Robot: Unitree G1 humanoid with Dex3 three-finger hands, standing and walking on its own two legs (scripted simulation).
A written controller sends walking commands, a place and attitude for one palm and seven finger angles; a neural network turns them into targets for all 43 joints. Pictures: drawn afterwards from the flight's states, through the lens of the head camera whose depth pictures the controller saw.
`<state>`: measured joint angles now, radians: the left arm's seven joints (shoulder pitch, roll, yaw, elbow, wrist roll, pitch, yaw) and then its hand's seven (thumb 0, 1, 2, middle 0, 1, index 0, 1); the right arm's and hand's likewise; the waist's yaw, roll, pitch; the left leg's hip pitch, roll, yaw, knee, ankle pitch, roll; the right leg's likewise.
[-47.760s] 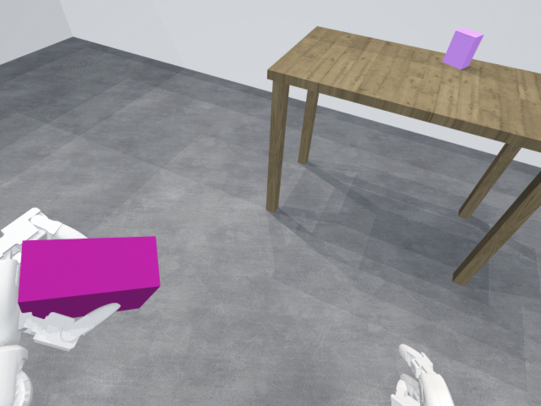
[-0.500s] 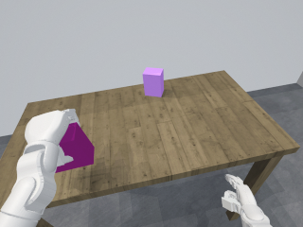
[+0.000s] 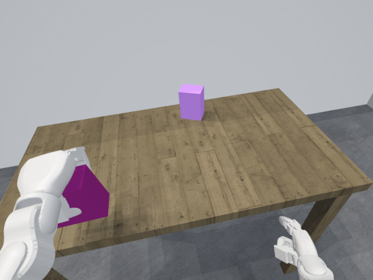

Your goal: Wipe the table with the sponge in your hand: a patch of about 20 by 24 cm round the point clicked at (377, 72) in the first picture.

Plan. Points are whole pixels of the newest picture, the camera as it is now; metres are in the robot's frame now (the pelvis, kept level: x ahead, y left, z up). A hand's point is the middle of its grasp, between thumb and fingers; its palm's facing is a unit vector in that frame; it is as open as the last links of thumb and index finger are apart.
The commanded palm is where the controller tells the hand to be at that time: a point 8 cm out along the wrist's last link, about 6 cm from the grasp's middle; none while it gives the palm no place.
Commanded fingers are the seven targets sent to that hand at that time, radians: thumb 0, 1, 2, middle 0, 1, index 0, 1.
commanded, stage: bring the sponge back beside the body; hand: left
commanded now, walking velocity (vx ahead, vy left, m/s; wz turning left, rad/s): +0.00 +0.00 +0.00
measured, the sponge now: (75, 202) +0.22 +0.29 +0.08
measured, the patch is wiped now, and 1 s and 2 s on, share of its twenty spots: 0.95 0.95 0.95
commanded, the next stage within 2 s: step back with the hand held close in 0.78 s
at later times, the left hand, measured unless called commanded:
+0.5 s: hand (53, 210) +0.18 +0.29 +0.12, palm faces +0.06 -0.13 -0.99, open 9.8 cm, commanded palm +0.15 +0.28 +0.20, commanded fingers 0.00 0.10 1.30 -1.20 -1.60 -1.20 -1.60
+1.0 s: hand (72, 203) +0.19 +0.26 +0.12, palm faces +0.22 -0.69 -0.69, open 9.8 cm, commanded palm +0.15 +0.28 +0.18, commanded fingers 0.00 0.10 1.30 -1.20 -1.60 -1.20 -1.60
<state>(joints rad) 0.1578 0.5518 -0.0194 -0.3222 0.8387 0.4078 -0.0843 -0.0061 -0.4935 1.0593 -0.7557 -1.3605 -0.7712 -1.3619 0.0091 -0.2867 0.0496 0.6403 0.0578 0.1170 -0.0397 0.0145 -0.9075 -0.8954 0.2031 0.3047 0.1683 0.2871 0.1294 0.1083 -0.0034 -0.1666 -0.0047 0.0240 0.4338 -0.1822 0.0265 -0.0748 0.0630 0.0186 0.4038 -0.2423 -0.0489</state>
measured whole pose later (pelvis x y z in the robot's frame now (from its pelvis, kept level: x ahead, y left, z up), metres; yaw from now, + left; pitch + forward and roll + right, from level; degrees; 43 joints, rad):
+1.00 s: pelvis -0.01 +0.00 +0.00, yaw +0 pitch -4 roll -2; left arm 0.35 0.47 0.19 -0.39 0.19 0.16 -0.02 -0.01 -0.50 1.06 -0.76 -1.36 -0.77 -1.36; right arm 0.07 -0.26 0.07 0.52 0.04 0.06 -0.05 0.01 -0.91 -0.90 0.20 0.30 0.18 0.29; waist 0.11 0.09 0.01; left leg -0.25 -0.01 -0.02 0.52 -0.23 0.04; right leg -0.12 0.08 0.01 0.41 -0.23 -0.05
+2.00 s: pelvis -0.08 +0.04 -0.02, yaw +0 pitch +2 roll -5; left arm 0.46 0.42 0.41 -0.63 -0.03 -0.15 0.11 -0.01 -0.51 1.07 -0.76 -1.37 -0.78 -1.37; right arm 0.20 -0.20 0.02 0.57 0.00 -0.07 -0.05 0.01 -0.91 -0.90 0.20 0.30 0.20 0.30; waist 0.03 0.00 -0.01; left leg -0.52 0.02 0.01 0.59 -0.11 0.08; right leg -0.35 0.09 0.02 0.85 -0.43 0.02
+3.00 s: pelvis -0.40 +0.04 -0.03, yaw -1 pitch +4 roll +2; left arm 0.46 0.43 0.36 -0.59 -0.07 -0.12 0.10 -0.01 -0.52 1.08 -0.76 -1.38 -0.78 -1.38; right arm 0.22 -0.21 0.00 0.58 0.05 -0.10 -0.07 0.01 -0.91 -0.90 0.20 0.30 0.20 0.30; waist -0.03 -0.14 -0.11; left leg -0.18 0.02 0.06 0.60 -0.55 -0.03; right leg -0.57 -0.07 -0.01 0.77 -0.26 0.00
